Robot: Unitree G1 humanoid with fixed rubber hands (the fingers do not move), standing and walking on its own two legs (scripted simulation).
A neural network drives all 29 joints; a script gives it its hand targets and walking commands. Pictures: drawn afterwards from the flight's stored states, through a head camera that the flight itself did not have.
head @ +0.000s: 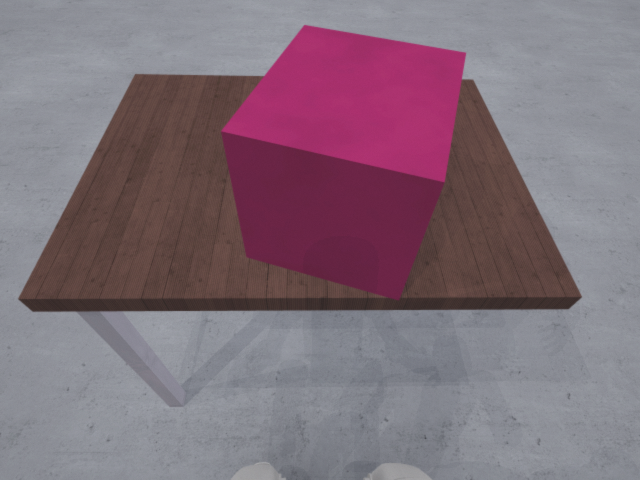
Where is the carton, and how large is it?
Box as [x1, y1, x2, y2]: [221, 25, 465, 299]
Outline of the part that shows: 304,25 221,131 246,256 398,299 444,182 465,53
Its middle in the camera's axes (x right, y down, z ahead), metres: +0.05 -0.13 +0.61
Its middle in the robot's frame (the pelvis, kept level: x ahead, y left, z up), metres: +0.55 -0.04 +0.07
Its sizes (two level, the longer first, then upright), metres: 0.294 0.254 0.247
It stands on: a table, 0.69 m high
